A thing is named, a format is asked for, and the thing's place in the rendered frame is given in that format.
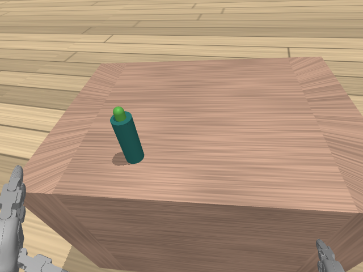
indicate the left robot hand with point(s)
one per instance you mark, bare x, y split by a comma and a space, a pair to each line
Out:
12, 254

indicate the right robot hand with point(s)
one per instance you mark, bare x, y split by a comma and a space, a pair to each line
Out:
327, 261

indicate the bottle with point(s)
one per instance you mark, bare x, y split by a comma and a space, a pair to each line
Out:
125, 130

